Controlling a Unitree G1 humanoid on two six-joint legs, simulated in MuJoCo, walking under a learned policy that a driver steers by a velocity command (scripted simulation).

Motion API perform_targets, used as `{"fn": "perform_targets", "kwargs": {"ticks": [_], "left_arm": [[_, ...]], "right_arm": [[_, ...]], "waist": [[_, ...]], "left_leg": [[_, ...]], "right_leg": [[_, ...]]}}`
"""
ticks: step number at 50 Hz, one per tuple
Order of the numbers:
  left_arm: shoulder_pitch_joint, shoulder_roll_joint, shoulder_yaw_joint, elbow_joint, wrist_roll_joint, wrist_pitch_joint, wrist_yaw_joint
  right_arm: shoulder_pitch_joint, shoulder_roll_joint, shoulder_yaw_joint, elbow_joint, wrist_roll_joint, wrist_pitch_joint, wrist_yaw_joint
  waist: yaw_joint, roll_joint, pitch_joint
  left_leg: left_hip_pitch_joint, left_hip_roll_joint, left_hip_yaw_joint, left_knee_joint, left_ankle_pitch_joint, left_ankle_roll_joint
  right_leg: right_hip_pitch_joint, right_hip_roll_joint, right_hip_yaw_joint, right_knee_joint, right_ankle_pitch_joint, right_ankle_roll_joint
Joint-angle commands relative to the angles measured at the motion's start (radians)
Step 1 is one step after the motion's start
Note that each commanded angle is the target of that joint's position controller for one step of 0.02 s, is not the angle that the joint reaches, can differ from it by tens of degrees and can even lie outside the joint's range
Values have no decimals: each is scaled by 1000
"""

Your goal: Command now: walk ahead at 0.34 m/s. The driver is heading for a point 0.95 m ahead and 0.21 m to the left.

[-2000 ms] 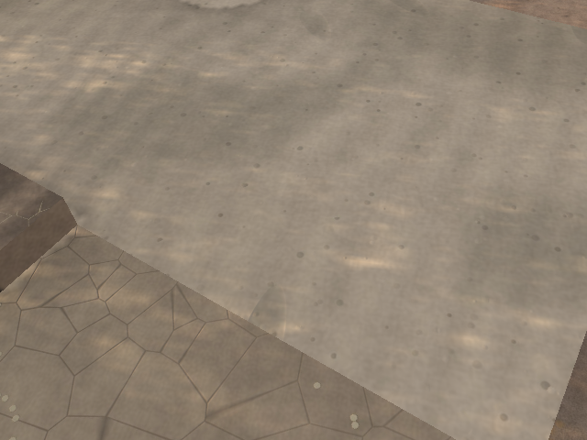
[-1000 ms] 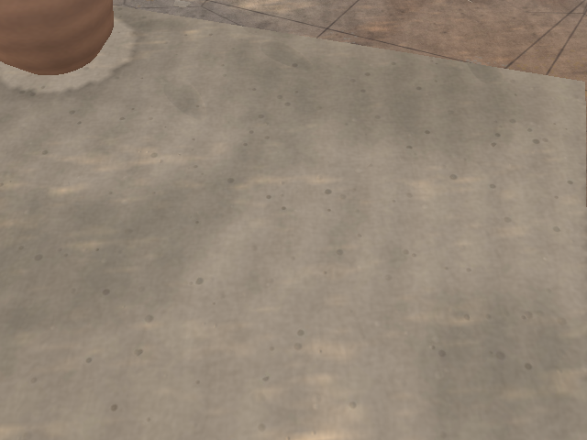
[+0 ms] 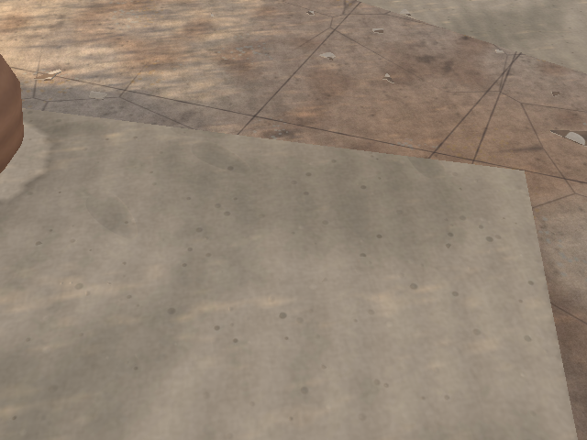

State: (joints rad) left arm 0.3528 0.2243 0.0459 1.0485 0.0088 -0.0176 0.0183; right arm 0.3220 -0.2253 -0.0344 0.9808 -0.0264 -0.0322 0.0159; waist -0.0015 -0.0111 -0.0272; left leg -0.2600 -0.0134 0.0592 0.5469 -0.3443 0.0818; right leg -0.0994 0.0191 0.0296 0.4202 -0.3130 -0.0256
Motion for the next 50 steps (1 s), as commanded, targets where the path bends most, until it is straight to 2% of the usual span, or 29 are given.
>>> {"fn": "perform_targets", "kwargs": {"ticks": [1,2,3,4,5,6,7,10,14,18,20,21,22,23,24,25,26,27,28,29,31,33,34,37,42,46,48,50], "left_arm": [[-121,103,24,-72,4,-27,-4],[-138,18,3,-108,-7,-35,-16],[-167,77,15,-127,23,-39,-23],[-180,93,20,-124,33,-42,-31],[-168,73,16,-111,24,-48,-41],[-161,63,15,-103,21,-52,-47],[-163,61,15,-98,26,-52,-52],[-200,48,11,-105,29,-38,-55],[-363,25,-3,-168,23,-29,-53],[-461,22,-13,-215,11,-29,-53],[-453,37,-9,-226,10,-31,-48],[-425,48,-3,-223,10,-35,-43],[-354,64,6,-206,10,-40,-36],[-226,84,18,-168,10,-49,-27],[-56,116,35,-115,19,-60,-16],[111,204,59,-93,47,-68,-4],[102,262,70,-105,53,-60,-13],[7,193,61,-119,16,-49,-19],[-102,117,38,-139,7,-53,-21],[-146,75,27,-140,9,-64,-24],[-138,34,14,-120,7,-81,-13],[-83,36,12,-101,3,-99,-9],[-61,51,16,-94,0,-105,-9],[-9,60,18,-84,6,-107,-7],[63,60,12,-67,11,-104,0],[144,79,15,-43,15,-89,16],[146,99,20,-43,18,-77,25],[129,131,30,-49,20,-65,32]], "right_arm": [[189,-74,-27,27,0,-35,-11],[289,-175,-52,48,1,-40,-20],[320,-188,-57,67,5,-34,-16],[221,-138,-43,39,0,-33,-16],[155,-118,-38,16,0,-39,-15],[126,-109,-34,7,3,-46,-17],[123,-90,-28,10,7,-55,-21],[198,-64,-16,50,13,-66,-26],[242,-59,-7,76,10,-66,-30],[251,-74,-8,91,7,-67,-31],[235,-83,-11,97,7,-67,-33],[219,-86,-12,97,7,-67,-34],[197,-97,-15,95,8,-66,-35],[175,-108,-18,92,9,-64,-34],[156,-107,-18,84,13,-61,-31],[171,-61,-6,53,19,-60,-25],[307,39,6,53,50,-50,-24],[228,-70,-22,60,22,-39,-27],[139,-71,-28,32,18,-39,-21],[103,-43,-26,25,16,-38,-17],[109,-19,-29,25,-5,-14,-3],[92,-2,-33,10,-5,7,6],[65,2,-34,-2,-6,16,9],[-49,-4,-36,-46,-3,30,19],[-228,6,-21,-111,1,22,34],[-350,10,-8,-168,-2,16,40],[-350,-4,-13,-176,-3,14,41],[-283,-29,-24,-165,-5,16,36]], "waist": [[-109,40,145],[-128,296,117],[-121,269,148],[-62,117,178],[-31,71,168],[-14,63,149],[-10,69,134],[-20,87,106],[-48,94,136],[-64,118,158],[-45,115,160],[-25,107,149],[12,104,115],[66,91,51],[135,61,-39],[172,-51,-172],[90,-234,-269],[76,-70,-160],[38,-28,-15],[17,-11,50],[-27,-44,71],[-38,-42,65],[-42,-42,76],[-30,-39,107],[3,-41,143],[41,-47,153],[28,-63,138],[-12,-98,88]], "left_leg": [[264,57,-116,-194,-66,20],[387,269,-517,-398,-345,96],[361,393,-714,-464,-383,157],[292,369,-640,-440,-346,153],[253,328,-548,-441,-262,130],[252,292,-467,-452,-159,107],[262,261,-394,-455,-43,92],[313,218,-261,-425,266,90],[296,197,-177,-411,470,103],[266,198,-135,-405,563,103],[285,224,-129,-383,649,98],[290,231,-130,-335,760,90],[300,229,-125,-253,903,78],[295,211,-115,-111,990,65],[198,167,-92,90,894,47],[4,103,-60,391,506,35],[-288,-59,-47,714,-207,10],[-338,9,-129,772,-113,27],[-344,51,-128,735,-5,31],[-309,82,-123,692,49,29],[-240,111,-119,645,77,15],[-249,114,-107,630,101,8],[-282,121,-101,625,127,5],[-404,133,-85,576,234,-6],[-427,106,-8,313,366,-20],[-409,78,72,142,337,5],[-353,36,105,99,264,38],[-249,-25,136,93,155,84]], "right_leg": [[-356,-117,113,7,-210,-116],[-549,26,-53,319,-167,-65],[-640,33,-48,501,-218,-74],[-637,-28,5,592,-133,-86],[-612,-56,13,604,-51,-86],[-589,-77,5,595,14,-79],[-577,-87,-8,580,62,-66],[-602,-83,-56,562,127,-30],[-621,-72,-102,407,184,5],[-509,-43,-140,223,242,-15],[-451,-35,-138,179,238,-46],[-395,-22,-134,163,221,-63],[-310,1,-132,148,192,-79],[-172,27,-135,108,186,-96],[53,4,-108,62,203,-117],[294,-244,162,30,19,-155],[444,-490,622,-123,-89,-266],[300,-439,611,-187,-218,-242],[139,-401,448,-220,-202,-208],[27,-355,322,-255,-71,-179],[-74,-291,145,-273,95,-131],[-76,-283,63,-281,201,-124],[-71,-282,29,-292,225,-122],[-36,-266,-60,-308,274,-104],[26,-233,-192,-288,475,-77],[161,-267,-249,-247,632,-75],[216,-278,-286,-172,839,-67],[252,-291,-310,-33,1104,-66]]}}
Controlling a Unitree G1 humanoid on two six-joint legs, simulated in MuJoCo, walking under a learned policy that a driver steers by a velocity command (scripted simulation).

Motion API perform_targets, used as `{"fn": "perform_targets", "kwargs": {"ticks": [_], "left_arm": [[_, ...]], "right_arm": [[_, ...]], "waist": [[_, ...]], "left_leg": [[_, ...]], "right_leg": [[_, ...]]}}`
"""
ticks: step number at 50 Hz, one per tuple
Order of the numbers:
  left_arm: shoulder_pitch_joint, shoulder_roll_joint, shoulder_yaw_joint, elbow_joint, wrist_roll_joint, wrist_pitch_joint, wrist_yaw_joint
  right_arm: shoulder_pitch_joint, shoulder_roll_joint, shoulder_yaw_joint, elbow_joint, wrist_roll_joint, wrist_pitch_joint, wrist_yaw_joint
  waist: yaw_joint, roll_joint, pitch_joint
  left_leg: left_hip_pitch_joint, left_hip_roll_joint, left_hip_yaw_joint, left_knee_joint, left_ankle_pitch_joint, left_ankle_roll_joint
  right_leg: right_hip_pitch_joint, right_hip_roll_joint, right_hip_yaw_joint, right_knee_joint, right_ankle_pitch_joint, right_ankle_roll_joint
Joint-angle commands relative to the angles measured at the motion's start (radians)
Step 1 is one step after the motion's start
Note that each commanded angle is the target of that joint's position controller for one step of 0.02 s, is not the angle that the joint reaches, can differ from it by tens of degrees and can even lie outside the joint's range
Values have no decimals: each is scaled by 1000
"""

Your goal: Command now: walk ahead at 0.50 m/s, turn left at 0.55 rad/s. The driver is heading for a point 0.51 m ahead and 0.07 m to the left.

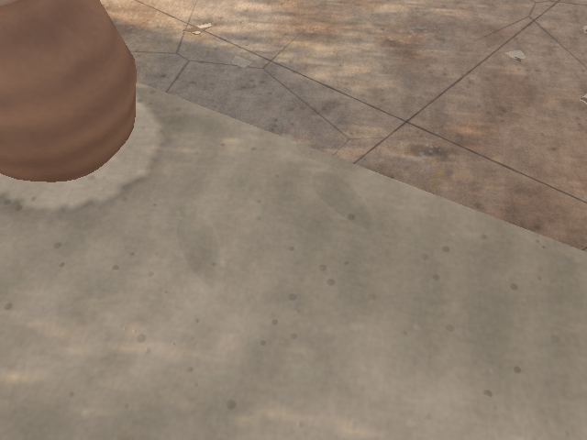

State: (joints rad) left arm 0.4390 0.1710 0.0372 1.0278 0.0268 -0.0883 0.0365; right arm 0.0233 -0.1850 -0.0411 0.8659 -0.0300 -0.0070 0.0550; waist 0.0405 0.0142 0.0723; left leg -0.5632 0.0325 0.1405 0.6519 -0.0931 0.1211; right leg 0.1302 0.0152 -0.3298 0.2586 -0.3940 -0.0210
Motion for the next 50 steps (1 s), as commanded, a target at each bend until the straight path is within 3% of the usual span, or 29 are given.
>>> {"fn": "perform_targets", "kwargs": {"ticks": [1,2,3,4,5,6,7,8,10,11,14,16,20,24,26,28,29,30,31,32,33,34,35,37,40,44,47,49,50], "left_arm": [[30,199,45,-36,3,16,13],[25,212,49,-44,4,24,8],[-4,216,51,-62,-2,26,-2],[1,126,33,-112,-14,23,-14],[-74,134,37,-196,-22,10,-31],[-202,168,41,-222,-13,-4,-36],[-203,162,37,-228,-21,-18,-40],[-173,160,39,-207,-18,-19,-37],[-133,145,38,-201,17,18,-38],[-137,139,37,-210,23,34,-42],[-227,130,32,-256,22,59,-50],[-315,136,29,-291,19,62,-53],[-437,129,16,-335,13,56,-62],[-537,133,5,-379,6,41,-71],[-483,140,6,-372,7,28,-65],[-274,178,23,-302,10,9,-49],[-136,195,30,-263,16,-7,-39],[7,268,42,-240,36,-16,-26],[19,331,62,-224,25,-7,-41],[-22,259,51,-242,-21,10,-51],[-127,182,28,-247,-28,10,-51],[-194,126,11,-253,-23,11,-47],[-202,104,2,-245,-24,9,-40],[-194,109,-4,-219,-19,5,-35],[-209,138,-5,-205,-2,-2,-36],[-172,158,-3,-178,1,24,-37],[-157,165,1,-164,-2,54,-32],[-158,153,-4,-155,-11,65,-24],[-140,136,-8,-149,-7,66,-22]], "right_arm": [[93,-90,-29,-30,1,-12,-7],[188,-117,-44,-5,-2,-18,-13],[328,-160,-67,34,-14,-26,-25],[379,-263,-96,34,-24,-27,-38],[372,-323,-108,15,-1,-12,-36],[348,-293,-99,24,15,-3,-44],[300,-245,-87,21,23,-5,-50],[248,-204,-77,12,22,-13,-53],[208,-170,-61,1,32,-34,-61],[224,-175,-59,3,36,-46,-60],[289,-212,-65,10,35,-59,-57],[339,-208,-62,13,31,-57,-55],[423,-190,-51,27,27,-58,-57],[471,-194,-43,39,13,-62,-68],[444,-205,-41,42,10,-63,-75],[407,-227,-44,41,11,-71,-76],[383,-230,-43,38,23,-76,-72],[399,-175,-29,4,38,-83,-70],[620,-100,-20,41,93,-70,-76],[571,-191,-35,67,40,-57,-84],[479,-173,-35,53,34,-52,-80],[423,-154,-27,39,24,-47,-76],[383,-149,-27,33,15,-34,-68],[416,-118,-21,48,5,-4,-55],[417,-88,-10,63,12,18,-56],[315,-87,7,63,10,36,-65],[270,-88,13,69,10,36,-73],[276,-85,18,85,5,22,-85],[286,-103,19,91,-1,10,-91]], "waist": [[-84,-132,-57],[-118,-130,-112],[-194,-76,-179],[-177,83,-266],[-153,162,-315],[-158,21,-178],[-117,-11,-92],[-62,-73,-44],[-8,-58,-53],[-2,-46,-61],[-20,-4,-49],[-51,20,-34],[-107,47,-33],[-145,56,-13],[-105,59,-12],[-19,73,-98],[55,50,-165],[84,-60,-302],[-3,-295,-478],[1,-103,-448],[-23,-75,-287],[-40,-52,-189],[-44,-68,-137],[-80,-92,-133],[-110,-111,-153],[-67,-151,-148],[-50,-131,-104],[-66,-85,-54],[-64,-49,-41]], "left_leg": [[133,-105,63,-28,-148,70],[249,-131,48,-73,-180,97],[465,-112,-23,-178,-151,135],[750,161,-403,-192,-246,230],[881,321,-902,-358,-227,362],[801,295,-757,-397,-198,313],[670,267,-644,-412,-104,268],[562,209,-544,-420,29,215],[451,127,-422,-424,197,177],[435,109,-404,-422,261,177],[408,72,-374,-434,314,160],[436,62,-376,-441,315,137],[545,61,-361,-428,384,93],[652,101,-375,-410,438,90],[650,104,-350,-341,625,57],[645,74,-336,-146,851,12],[570,35,-307,28,756,-9],[390,-36,-268,301,332,-33],[150,-206,-224,652,-540,-75],[137,-162,-294,703,-452,-63],[100,-125,-301,676,-392,-75],[80,-86,-276,617,-359,-80],[93,-63,-269,566,-334,-85],[214,-60,-243,481,-294,-100],[281,-57,-204,338,-263,-116],[327,-25,-156,106,-211,-122],[363,-25,-139,-21,-199,-118],[441,-20,-144,-202,-136,-98],[477,33,-216,-275,-92,-86]], "right_leg": [[29,-291,46,252,1239,-78],[-3,-297,51,415,1186,-82],[-141,-278,41,665,988,-57],[-493,-184,56,1000,309,-16],[-811,27,235,1247,-160,22],[-930,-57,349,1221,-50,7],[-901,-93,349,1131,42,2],[-830,-124,349,1038,80,5],[-713,-146,356,941,94,37],[-700,-144,348,912,90,53],[-745,-140,319,802,171,83],[-799,-135,311,709,247,87],[-827,-110,298,529,375,63],[-815,-73,276,377,395,17],[-700,-38,274,299,353,-19],[-464,27,266,240,347,-57],[-269,-16,289,164,516,-78],[-5,-242,481,249,892,-122],[235,-522,835,276,1329,-330],[110,-446,839,213,1235,-311],[-26,-399,697,175,1127,-282],[-132,-346,615,129,1041,-242],[-208,-306,549,88,1009,-215],[-338,-258,460,42,981,-189],[-411,-227,378,25,957,-193],[-429,-205,387,-6,561,-173],[-469,-212,449,-26,184,-169],[-529,-196,470,-8,33,-124],[-550,-182,475,9,14,-86]]}}
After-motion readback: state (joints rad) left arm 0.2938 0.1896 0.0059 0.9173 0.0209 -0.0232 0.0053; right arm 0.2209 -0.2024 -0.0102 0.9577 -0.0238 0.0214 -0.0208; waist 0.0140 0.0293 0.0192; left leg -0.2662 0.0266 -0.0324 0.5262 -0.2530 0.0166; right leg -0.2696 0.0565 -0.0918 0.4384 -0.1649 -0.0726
